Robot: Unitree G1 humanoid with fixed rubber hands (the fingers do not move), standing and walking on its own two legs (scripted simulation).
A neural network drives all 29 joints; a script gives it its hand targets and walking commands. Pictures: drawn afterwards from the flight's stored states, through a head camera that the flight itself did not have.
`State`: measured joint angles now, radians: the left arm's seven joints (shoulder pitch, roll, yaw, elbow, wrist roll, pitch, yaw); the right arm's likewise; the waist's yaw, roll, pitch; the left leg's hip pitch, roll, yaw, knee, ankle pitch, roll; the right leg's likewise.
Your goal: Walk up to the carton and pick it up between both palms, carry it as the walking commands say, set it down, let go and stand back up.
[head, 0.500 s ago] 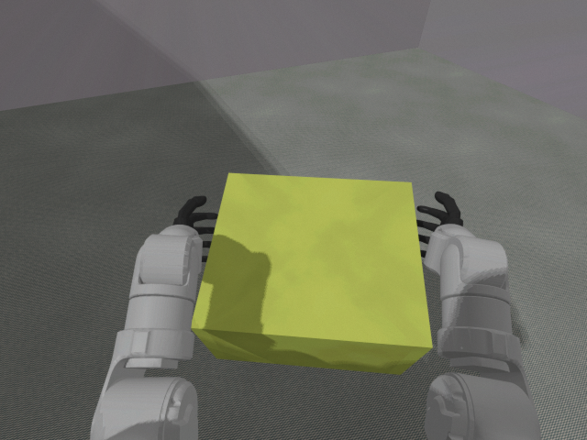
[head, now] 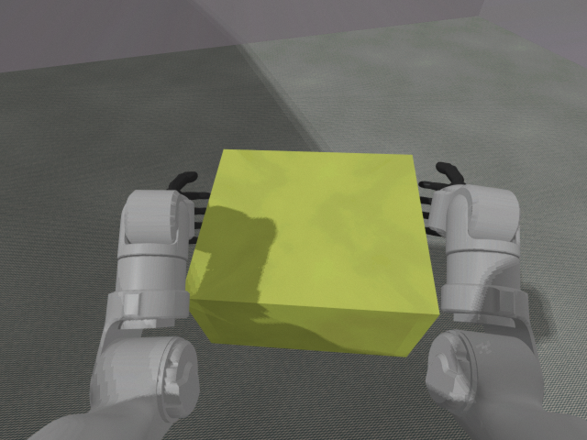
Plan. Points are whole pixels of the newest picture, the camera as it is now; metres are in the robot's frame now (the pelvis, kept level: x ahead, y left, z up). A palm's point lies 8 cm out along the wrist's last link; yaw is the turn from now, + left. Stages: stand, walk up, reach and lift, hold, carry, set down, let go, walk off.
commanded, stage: carry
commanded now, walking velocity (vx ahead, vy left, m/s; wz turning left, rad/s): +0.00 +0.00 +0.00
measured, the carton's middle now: (311, 249) +0.37 -0.02 +0.06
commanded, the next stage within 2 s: none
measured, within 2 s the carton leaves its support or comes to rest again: neither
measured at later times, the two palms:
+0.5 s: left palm (120, 237) +0.34 +0.23 +0.12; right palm (394, 210) +0.37 -0.13 +0.15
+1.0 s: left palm (99, 274) +0.27 +0.22 +0.14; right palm (411, 244) +0.31 -0.13 +0.15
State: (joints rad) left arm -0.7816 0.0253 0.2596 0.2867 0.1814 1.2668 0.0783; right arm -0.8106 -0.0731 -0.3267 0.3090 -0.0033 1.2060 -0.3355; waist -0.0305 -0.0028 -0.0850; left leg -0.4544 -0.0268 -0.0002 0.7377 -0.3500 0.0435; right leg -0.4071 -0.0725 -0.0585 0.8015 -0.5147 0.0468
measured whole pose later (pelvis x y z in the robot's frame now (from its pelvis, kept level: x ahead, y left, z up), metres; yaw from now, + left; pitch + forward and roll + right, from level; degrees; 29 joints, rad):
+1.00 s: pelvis -0.06 +0.04 +0.00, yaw +5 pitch +1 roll +0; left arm -0.69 0.01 0.26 0.24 0.16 1.23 0.07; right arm -0.78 -0.05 -0.33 0.30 -0.02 1.19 -0.35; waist -0.03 0.03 -0.08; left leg -0.44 -0.08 -0.02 0.67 -0.26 0.06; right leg -0.37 -0.05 -0.07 0.70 -0.35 0.02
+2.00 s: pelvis -0.09 +0.03 +0.00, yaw +5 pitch -1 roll +0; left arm -0.58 -0.01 0.22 0.22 0.16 1.23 0.06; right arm -0.68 -0.03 -0.33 0.30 -0.03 1.17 -0.32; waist -0.03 0.02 -0.09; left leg -0.45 -0.07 -0.02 0.76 -0.36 0.05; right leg -0.38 -0.05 -0.07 0.70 -0.31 -0.01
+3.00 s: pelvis -0.15 +0.09 +0.00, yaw +10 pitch +2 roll +0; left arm -0.41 -0.08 0.22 -0.13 0.16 1.26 0.09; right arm -0.47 0.06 -0.32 -0.07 -0.06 1.19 -0.26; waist -0.03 -0.02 -0.05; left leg -0.48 -0.01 -0.02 0.91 -0.47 0.07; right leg -0.37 -0.08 -0.07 0.69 -0.35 0.02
